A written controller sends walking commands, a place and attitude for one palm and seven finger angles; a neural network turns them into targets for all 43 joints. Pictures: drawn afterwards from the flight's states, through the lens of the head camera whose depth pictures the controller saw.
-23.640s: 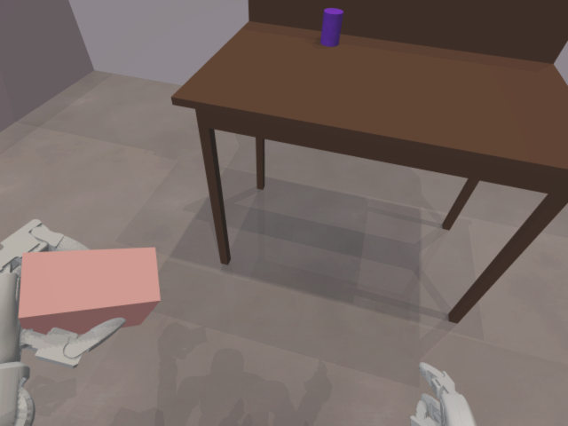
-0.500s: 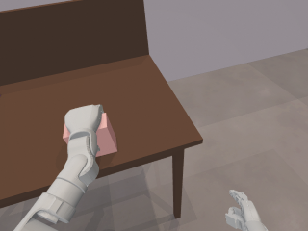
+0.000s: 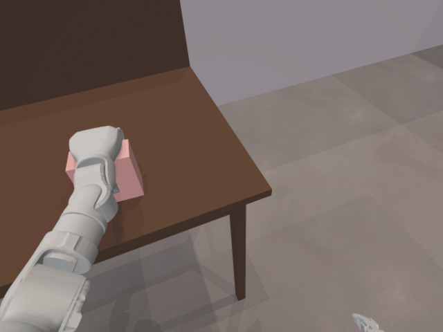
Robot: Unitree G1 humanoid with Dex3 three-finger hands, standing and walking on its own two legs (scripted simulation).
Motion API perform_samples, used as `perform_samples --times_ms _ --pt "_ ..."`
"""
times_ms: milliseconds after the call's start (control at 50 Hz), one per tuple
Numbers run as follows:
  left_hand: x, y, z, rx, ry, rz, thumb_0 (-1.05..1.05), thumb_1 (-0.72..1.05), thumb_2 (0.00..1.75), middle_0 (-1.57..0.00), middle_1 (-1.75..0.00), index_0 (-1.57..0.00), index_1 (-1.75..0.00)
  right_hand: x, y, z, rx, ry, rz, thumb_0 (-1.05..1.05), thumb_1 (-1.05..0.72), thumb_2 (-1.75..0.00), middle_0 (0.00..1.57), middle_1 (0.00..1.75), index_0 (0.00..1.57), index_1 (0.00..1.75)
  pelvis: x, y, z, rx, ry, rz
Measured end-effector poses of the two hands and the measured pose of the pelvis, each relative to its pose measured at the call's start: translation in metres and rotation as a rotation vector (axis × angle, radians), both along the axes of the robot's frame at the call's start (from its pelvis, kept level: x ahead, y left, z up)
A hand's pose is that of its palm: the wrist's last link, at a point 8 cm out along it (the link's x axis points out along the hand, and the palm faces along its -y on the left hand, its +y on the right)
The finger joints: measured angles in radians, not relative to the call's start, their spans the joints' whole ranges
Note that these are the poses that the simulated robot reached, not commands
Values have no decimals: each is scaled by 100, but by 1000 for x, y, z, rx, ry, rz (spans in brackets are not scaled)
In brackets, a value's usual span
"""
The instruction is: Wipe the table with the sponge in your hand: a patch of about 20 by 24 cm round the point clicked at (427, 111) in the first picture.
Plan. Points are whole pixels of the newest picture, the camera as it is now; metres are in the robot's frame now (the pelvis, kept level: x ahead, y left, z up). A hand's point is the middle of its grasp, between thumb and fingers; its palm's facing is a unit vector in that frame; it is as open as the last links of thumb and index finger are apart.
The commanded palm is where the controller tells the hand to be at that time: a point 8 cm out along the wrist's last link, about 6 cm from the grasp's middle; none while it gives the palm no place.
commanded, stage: wipe forward along the third lane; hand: left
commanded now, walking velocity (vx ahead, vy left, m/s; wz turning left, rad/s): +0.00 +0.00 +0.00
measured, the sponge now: (111, 180) +0.39 +0.27 +0.06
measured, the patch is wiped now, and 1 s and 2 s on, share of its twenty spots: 0.95 0.95 0.95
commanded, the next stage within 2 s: wipe back along the third lane in 0.94 s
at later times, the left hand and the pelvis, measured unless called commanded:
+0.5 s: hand (106, 146) +0.45 +0.28 +0.10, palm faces -0.07 +0.03 -1.00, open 9.8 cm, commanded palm +0.43 +0.29 +0.14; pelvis +0.00 +0.01 +0.00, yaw -1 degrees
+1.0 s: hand (102, 135) +0.48 +0.31 +0.10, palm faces -0.09 +0.03 -1.00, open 9.8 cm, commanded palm +0.47 +0.31 +0.13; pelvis +0.01 +0.03 +0.00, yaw -2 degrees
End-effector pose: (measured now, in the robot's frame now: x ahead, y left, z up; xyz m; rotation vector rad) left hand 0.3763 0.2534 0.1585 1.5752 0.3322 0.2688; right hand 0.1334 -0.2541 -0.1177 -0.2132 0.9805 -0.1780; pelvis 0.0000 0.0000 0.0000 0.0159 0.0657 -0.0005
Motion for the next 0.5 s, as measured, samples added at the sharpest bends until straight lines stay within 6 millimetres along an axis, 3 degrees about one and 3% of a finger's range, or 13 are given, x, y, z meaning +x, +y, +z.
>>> perform_samples --times_ms 160,500 --pt "13 6 0 4 3 -13 1 -50 106 -77 -134 -78 -135 -29 -3 -6 -2 58 -42 1 -91 -90 21 30 20 30 -2 2 -1 -2 16 -3" --pt "54 21 1 13 29 2 1 -51 107 -78 -134 -78 -134 -67 3 -10 -9 141 -104 1 -91 -90 21 30 20 30 -3 12 -2 -10 76 -14"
